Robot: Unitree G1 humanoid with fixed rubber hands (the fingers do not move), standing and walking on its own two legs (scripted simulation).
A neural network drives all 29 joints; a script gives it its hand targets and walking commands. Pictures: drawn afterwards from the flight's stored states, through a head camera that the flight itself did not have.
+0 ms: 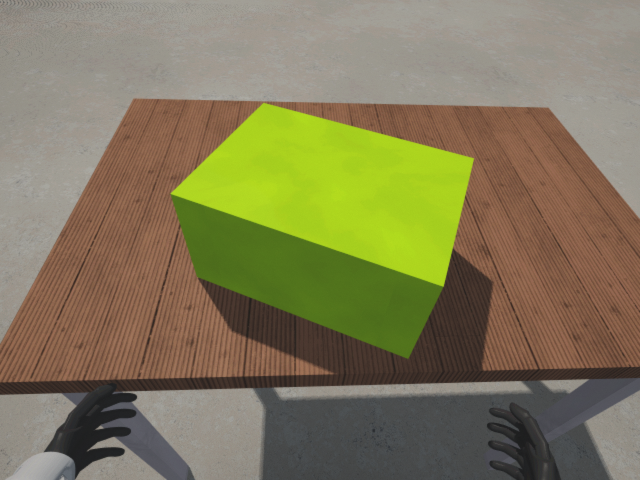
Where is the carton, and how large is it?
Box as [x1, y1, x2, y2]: [171, 103, 473, 358]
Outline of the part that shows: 263,103 171,193 171,197 197,276 407,358 443,286 473,158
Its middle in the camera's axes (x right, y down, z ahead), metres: +0.01 -0.03 +0.55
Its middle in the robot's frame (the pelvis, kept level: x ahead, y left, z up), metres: +0.44 +0.02 +0.08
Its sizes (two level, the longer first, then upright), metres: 0.317 0.228 0.162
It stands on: a table, 0.78 m high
